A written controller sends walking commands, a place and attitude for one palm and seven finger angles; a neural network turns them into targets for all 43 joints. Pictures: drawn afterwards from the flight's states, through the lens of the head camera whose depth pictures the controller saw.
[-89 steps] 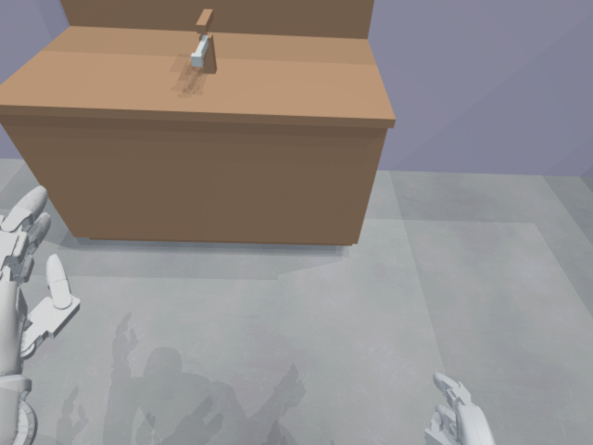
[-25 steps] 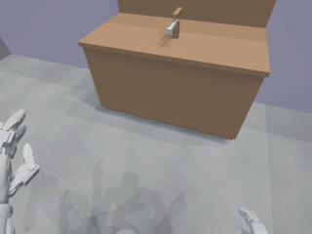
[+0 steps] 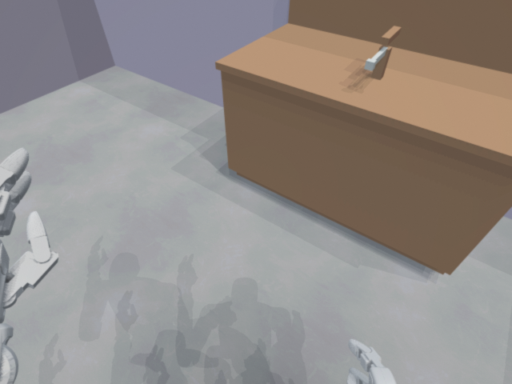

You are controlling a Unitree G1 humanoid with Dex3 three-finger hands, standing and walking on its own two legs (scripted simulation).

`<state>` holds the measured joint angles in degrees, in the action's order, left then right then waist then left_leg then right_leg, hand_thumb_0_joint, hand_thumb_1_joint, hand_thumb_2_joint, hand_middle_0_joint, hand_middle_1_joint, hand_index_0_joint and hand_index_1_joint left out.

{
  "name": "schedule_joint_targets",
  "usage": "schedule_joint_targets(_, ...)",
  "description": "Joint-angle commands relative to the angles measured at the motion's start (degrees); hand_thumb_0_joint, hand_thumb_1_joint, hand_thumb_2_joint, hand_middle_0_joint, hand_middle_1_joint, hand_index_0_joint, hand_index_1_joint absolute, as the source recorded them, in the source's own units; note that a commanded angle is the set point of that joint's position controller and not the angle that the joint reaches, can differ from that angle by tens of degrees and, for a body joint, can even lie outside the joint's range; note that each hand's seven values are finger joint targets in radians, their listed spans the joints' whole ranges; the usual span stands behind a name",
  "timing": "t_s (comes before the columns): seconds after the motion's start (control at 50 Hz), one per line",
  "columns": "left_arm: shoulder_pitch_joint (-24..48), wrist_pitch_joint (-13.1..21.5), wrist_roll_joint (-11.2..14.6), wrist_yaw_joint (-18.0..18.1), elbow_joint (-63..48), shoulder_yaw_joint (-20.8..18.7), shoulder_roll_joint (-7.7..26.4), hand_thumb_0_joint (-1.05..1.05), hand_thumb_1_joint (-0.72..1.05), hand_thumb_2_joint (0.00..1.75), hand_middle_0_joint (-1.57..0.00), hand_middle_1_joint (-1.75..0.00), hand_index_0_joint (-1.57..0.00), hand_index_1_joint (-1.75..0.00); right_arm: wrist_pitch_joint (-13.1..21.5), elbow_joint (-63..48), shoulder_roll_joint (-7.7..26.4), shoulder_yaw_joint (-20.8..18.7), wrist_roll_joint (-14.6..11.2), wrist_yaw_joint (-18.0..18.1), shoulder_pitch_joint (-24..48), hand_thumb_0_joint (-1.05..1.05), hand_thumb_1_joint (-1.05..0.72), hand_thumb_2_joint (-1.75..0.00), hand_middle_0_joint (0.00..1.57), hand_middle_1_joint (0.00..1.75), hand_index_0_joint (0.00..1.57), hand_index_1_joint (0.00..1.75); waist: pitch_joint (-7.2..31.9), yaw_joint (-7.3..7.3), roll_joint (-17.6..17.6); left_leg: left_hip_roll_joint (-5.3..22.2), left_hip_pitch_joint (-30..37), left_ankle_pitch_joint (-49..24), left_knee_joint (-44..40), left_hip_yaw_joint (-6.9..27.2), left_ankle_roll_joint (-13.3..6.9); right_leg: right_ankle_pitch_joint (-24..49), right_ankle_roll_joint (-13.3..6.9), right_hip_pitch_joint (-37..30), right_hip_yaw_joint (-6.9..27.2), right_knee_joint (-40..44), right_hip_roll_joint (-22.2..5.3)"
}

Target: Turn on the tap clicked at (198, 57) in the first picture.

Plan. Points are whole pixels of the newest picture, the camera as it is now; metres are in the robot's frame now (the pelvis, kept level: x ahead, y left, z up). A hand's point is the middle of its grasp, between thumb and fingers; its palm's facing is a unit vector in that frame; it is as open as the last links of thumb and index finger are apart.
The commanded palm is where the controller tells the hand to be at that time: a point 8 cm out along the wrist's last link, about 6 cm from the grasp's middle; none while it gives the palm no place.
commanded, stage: walk to a spot facing it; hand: left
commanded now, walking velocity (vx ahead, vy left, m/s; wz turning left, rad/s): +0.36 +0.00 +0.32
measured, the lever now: (370, 64) +1.09 -0.30 +0.04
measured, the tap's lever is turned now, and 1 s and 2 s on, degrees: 0 0 0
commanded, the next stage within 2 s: turn to face it in 1.08 s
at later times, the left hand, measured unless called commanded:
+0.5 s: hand (52, 203) +0.28 +0.29 +0.18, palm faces +0.58 -0.75 -0.33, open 7.4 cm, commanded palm +0.23 +0.32 +0.18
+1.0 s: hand (114, 146) +0.43 +0.28 +0.16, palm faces +0.59 -0.68 -0.43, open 7.5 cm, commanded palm +0.35 +0.30 +0.18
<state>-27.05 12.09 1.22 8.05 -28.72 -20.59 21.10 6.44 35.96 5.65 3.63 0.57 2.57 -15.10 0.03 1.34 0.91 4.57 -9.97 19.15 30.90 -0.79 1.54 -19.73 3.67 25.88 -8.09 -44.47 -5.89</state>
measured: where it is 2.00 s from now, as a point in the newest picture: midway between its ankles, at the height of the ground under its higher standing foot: (255, 362)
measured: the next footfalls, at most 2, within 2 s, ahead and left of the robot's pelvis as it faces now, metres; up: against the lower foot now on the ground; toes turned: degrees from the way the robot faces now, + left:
right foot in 0.04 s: +0.13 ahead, -0.12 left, +0.00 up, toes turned -8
left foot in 0.46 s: +0.17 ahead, +0.14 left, +0.00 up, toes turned +18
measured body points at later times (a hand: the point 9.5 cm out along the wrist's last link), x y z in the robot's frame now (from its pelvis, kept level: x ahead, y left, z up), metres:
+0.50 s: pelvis +0.11 +0.01 -0.01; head +0.11 +0.04 +0.44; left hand +0.24 +0.33 +0.20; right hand +0.31 -0.23 -0.07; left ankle +0.13 +0.12 -0.74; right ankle +0.09 -0.12 -0.72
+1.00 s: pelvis +0.27 -0.01 -0.01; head +0.30 -0.03 +0.44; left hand +0.39 +0.31 +0.18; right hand +0.48 -0.20 -0.13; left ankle +0.18 +0.11 -0.65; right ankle +0.34 -0.08 -0.73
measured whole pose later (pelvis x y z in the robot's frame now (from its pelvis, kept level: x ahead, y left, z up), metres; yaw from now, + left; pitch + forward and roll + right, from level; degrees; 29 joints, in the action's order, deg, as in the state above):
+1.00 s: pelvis +0.27 -0.01 -0.01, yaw +15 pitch -2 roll +0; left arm -21.8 10.3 0.7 7.5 -24.6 -19.1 18.3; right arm 2.5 39.4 13.6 -0.8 0.1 2.8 -9.0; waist -5.2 0.1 3.7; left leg 3.0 -25.6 25.7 71.3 -0.9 0.1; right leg -15.7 -3.1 19.8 -12.9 -37.7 -4.9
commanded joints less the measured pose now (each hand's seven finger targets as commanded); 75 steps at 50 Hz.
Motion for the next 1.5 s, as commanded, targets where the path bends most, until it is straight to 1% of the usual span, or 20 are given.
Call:
schedule_joint_targets(0.0, 9.3, 1.5, -0.7, 0.9, -5.1, -3.8, 7.8, 0.0, 0.9, 0.9, -0.2, -0.3, -0.2, -0.3, 1.6, -6.8, 10.6, -5.0, -0.3, 2.2, 7.4, 0.0, -0.9, -0.9, 0.2, 0.3, 0.2, 0.3, 1.5, 0.42, 1.4, 3.4, -18.5, 14.1, 5.0, -0.1, -7.1, -3.4, -1.3, -22.5, 0.5, 15.0, 1.9)
schedule_joint_targets(0.04, 11.0, 0.4, -1.0, 1.2, -3.9, -6.4, 12.1, 0.0, 0.9, 0.9, -0.2, -0.3, -0.2, -0.3, 1.5, -8.1, 10.7, -5.7, -0.4, 2.0, 10.6, 0.0, -0.9, -0.9, 0.2, 0.3, 0.2, 0.3, 2.8, 1.83, -24.3, -5.7, -33.6, 15.2, 41.1, -0.6, -3.1, -20.3, -12.1, -24.7, 42.2, 34.6, -22.0)
schedule_joint_targets(0.1, 13.1, 2.4, -1.0, 0.2, -6.9, -5.7, 11.8, 0.0, 0.9, 0.9, -0.2, -0.3, -0.2, -0.3, 0.7, -6.2, 11.6, -5.9, 0.3, 1.1, 9.5, 0.0, -0.9, -0.9, 0.2, 0.3, 0.2, 0.3, 1.9, -0.78, -10.2, -0.4, -30.9, 4.2, 48.2, 3.5, -1.5, -22.8, -12.6, -17.4, 33.5, 33.5, -20.4)
schedule_joint_targets(0.2, 9.3, 3.7, -0.4, 0.8, -13.3, -7.1, 12.1, 0.0, 0.9, 0.9, -0.2, -0.3, -0.2, -0.3, -0.9, -7.5, 11.4, -5.8, -0.5, 1.2, 10.5, 0.0, -0.9, -0.9, 0.2, 0.3, 0.2, 0.3, 2.5, -1.62, -9.9, 1.7, -23.1, -1.6, 33.0, -1.7, -0.1, -10.2, -10.2, -13.4, 8.4, 33.8, -15.5)
schedule_joint_targets(0.32, 0.6, 2.9, 0.4, 3.2, -13.8, -7.6, 9.6, 0.0, 0.9, 0.9, -0.2, -0.3, -0.2, -0.3, -0.1, -10.6, 10.7, -6.6, -0.1, 1.5, 7.8, 0.0, -0.9, -0.9, 0.2, 0.3, 0.2, 0.3, 4.9, 0.85, -8.4, -0.4, -17.4, 1.0, 9.2, -8.3, -1.6, -0.5, -12.0, -21.1, 7.3, 28.8, -15.2)
schedule_joint_targets(0.4, 2.4, 2.1, 0.6, 3.8, -12.4, -4.9, 7.0, 0.0, 0.9, 0.9, -0.2, -0.3, -0.2, -0.3, -0.8, -10.7, 11.6, -7.1, -0.3, 2.4, 5.0, 0.0, -0.9, -0.9, 0.2, 0.3, 0.2, 0.3, 4.5, -1.25, -5.1, -2.3, -6.3, -2.8, -2.2, -10.7, -1.9, -2.0, -9.0, -17.8, 2.9, 19.9, -12.1)
schedule_joint_targets(0.42, 5.4, 2.6, 0.7, 3.8, -14.3, -4.7, 7.3, 0.0, 0.9, 0.9, -0.2, -0.3, -0.2, -0.3, -0.7, -11.0, 12.3, -7.4, -0.7, 2.8, 4.2, 0.0, -0.9, -0.9, 0.2, 0.3, 0.2, 0.3, 5.3, -2.25, -0.4, -2.0, 0.4, -2.9, -5.0, -8.8, -2.9, 0.6, -6.9, -13.5, 0.1, 10.3, -8.6)
schedule_joint_targets(0.46, 7.6, 4.3, 0.0, 3.6, -15.8, -3.8, 6.8, 0.0, 0.9, 0.9, -0.2, -0.3, -0.2, -0.3, -0.3, -11.8, 13.9, -7.5, -0.9, 2.4, 5.5, 0.0, -0.9, -0.9, 0.2, 0.3, 0.2, 0.3, 4.7, -2.38, 23.2, 17.3, 14.0, -12.2, -14.2, 25.9, -13.3, -16.1, -2.0, 10.2, -1.8, -17.9, 3.1)
schedule_joint_targets(0.52, 12.1, 4.6, -1.3, 2.3, -15.7, -5.1, 10.8, 0.0, 0.9, 0.9, -0.2, -0.3, -0.2, -0.3, 1.0, -9.4, 12.1, -6.5, -0.6, 1.4, 7.2, 0.0, -0.9, -0.9, 0.2, 0.3, 0.2, 0.3, 1.6, -2.33, 13.4, 19.6, 8.7, -10.7, -14.5, 26.9, -16.4, -10.8, -2.4, 17.6, 7.1, -27.3, -1.9)
schedule_joint_targets(0.6, 5.1, 4.2, -0.4, 2.0, -20.8, -5.3, 9.4, 0.0, 0.9, 0.9, -0.2, -0.3, -0.2, -0.3, 2.5, -8.5, 11.8, -6.7, -1.1, 0.6, 5.9, 0.0, -0.9, -0.9, 0.2, 0.3, 0.2, 0.3, 4.1, -1.04, 12.6, 12.6, 7.9, -15.6, -13.9, 9.2, -11.9, -1.8, -1.5, 15.5, 3.5, -20.1, -1.4)
schedule_joint_targets(0.76, 4.0, 3.0, 0.1, 0.6, -7.9, -5.8, 7.4, 0.0, 0.9, 0.9, -0.2, -0.3, -0.2, -0.3, 2.3, -7.0, 11.4, -6.4, -0.2, 1.2, 6.2, 0.0, -0.9, -0.9, 0.2, 0.3, 0.2, 0.3, 2.1, -1.37, 8.8, 11.9, 2.0, -18.3, -14.4, -0.3, -9.6, 4.3, -1.2, 0.0, -3.4, 3.8, 2.2)
schedule_joint_targets(0.82, 6.4, 2.1, -0.1, 0.6, -5.7, -5.3, 7.5, 0.0, 0.9, 0.9, -0.2, -0.3, -0.2, -0.3, 1.2, -6.7, 11.2, -6.1, -0.6, 1.7, 7.3, 0.0, -0.9, -0.9, 0.2, 0.3, 0.2, 0.3, 6.2, -0.29, 6.0, 8.4, -1.2, -20.4, 1.2, -3.3, -7.8, 7.5, -2.0, -16.5, -6.4, 16.0, 5.5)
schedule_joint_targets(0.84, 6.8, 1.7, -0.4, 0.7, -5.9, -5.5, 8.3, 0.0, 0.9, 0.9, -0.2, -0.3, -0.2, -0.3, 0.8, -6.7, 10.4, -6.0, -1.2, 1.6, 7.3, 0.0, -0.9, -0.9, 0.2, 0.3, 0.2, 0.3, 9.0, 0.08, -0.1, 5.8, -4.6, -16.9, 12.9, -4.8, -6.6, 7.9, -3.7, -23.2, -1.5, 18.6, 1.8)
schedule_joint_targets(0.88, 8.4, 1.2, -0.7, 1.2, -7.5, -9.2, 13.7, 0.0, 0.9, 0.9, -0.2, -0.3, -0.2, -0.3, 0.3, -8.8, 9.9, -5.8, -1.2, 1.5, 9.9, 0.0, -0.9, -0.9, 0.2, 0.3, 0.2, 0.3, 11.4, 0.73, -21.3, -5.1, -28.7, 13.7, 43.3, -2.0, -2.9, 16.2, -13.2, -34.2, 34.4, 25.7, -21.1)
schedule_joint_targets(0.92, 7.7, 2.3, -0.4, 1.0, -8.3, -7.3, 11.1, 0.0, 0.9, 0.9, -0.2, -0.3, -0.2, -0.3, -0.1, -7.7, 10.6, -5.9, -0.6, 0.9, 9.4, 0.0, -0.9, -0.9, 0.2, 0.3, 0.2, 0.3, 7.3, -0.36, -9.4, -0.2, -28.0, 9.2, 47.3, 3.9, -2.2, 3.2, -13.3, -25.1, 30.5, 28.4, -22.0)
schedule_joint_targets(1.02, 3.7, 4.4, -0.2, 1.9, -18.9, -11.2, 14.2, 0.0, 0.9, 0.9, -0.2, -0.3, -0.2, -0.3, -2.5, -9.0, 11.1, -6.0, -0.6, 0.6, 11.8, 0.0, -0.9, -0.9, 0.2, 0.3, 0.2, 0.3, 2.8, -1.1, -6.5, 3.5, -23.3, 1.2, 39.2, 1.0, 0.5, 5.4, -11.0, -12.2, 8.0, 29.6, -17.7)
schedule_joint_targets(1.1, -1.8, 3.5, 0.9, 3.0, -17.4, -11.9, 12.5, 0.0, 0.9, 0.9, -0.2, -0.3, -0.2, -0.3, -2.2, -10.1, 10.7, -7.0, -0.2, 1.4, 9.2, 0.0, -0.9, -0.9, 0.2, 0.3, 0.2, 0.3, 4.4, -0.61, -6.4, 2.8, -18.9, -0.2, 20.6, -6.0, 0.5, 17.7, -10.5, -16.9, 1.3, 25.7, -16.3)
schedule_joint_targets(1.24, 1.2, 3.1, 0.9, 4.1, -14.0, -7.8, 8.5, 0.0, 0.9, 0.9, -0.2, -0.3, -0.2, -0.3, -2.3, -10.7, 11.3, -7.5, -0.5, 2.3, 4.9, 0.0, -0.9, -0.9, 0.2, 0.3, 0.2, 0.3, 8.7, -2.69, -5.3, -2.3, -1.4, -13.1, -3.2, -11.4, 0.0, 29.3, -6.3, -17.1, -1.5, 9.0, -8.9)
schedule_joint_targets(1.3, 6.4, 4.9, 0.4, 3.5, -16.1, -6.0, 9.8, 0.0, 0.9, 0.9, -0.2, -0.3, -0.2, -0.3, -1.9, -11.9, 13.6, -7.5, -1.1, 2.5, 6.0, 0.0, -0.9, -0.9, 0.2, 0.3, 0.2, 0.3, 10.2, -1.22, 14.2, 19.3, 13.2, -46.3, -7.3, 15.5, -10.9, -16.7, -2.7, 3.2, 2.9, -12.5, 2.0)
schedule_joint_targets(1.48, 4.9, 3.6, 0.7, 1.9, -20.5, -6.3, 9.4, 0.0, 0.9, 0.9, -0.2, -0.3, -0.2, -0.3, 2.3, -11.2, 12.3, -6.2, -0.6, -1.6, 7.4, 0.0, -0.9, -0.9, 0.2, 0.3, 0.2, 0.3, 7.5, -0.84, 17.1, 17.3, 2.3, -31.9, -9.0, -4.5, -6.3, -2.8, -1.2, -3.5, 0.8, -1.8, 3.4)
